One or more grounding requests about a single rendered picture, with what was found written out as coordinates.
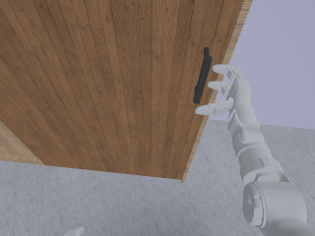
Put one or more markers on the robot right hand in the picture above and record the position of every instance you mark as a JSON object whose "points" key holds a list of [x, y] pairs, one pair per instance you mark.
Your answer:
{"points": [[239, 92]]}

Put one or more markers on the handle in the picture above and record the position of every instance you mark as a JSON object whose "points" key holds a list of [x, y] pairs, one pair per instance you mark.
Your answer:
{"points": [[199, 88]]}

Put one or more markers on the robot left hand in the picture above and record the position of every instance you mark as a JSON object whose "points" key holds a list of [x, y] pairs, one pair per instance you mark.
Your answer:
{"points": [[76, 232]]}

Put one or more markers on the robot right forearm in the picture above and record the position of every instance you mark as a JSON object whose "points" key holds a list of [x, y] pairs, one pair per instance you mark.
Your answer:
{"points": [[254, 157]]}

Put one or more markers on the right robot upper arm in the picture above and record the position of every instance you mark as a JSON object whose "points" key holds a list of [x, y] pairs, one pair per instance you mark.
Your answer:
{"points": [[276, 208]]}

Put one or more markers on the wardrobe door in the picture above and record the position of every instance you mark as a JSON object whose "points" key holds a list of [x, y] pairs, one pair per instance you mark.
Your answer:
{"points": [[109, 85], [11, 144]]}

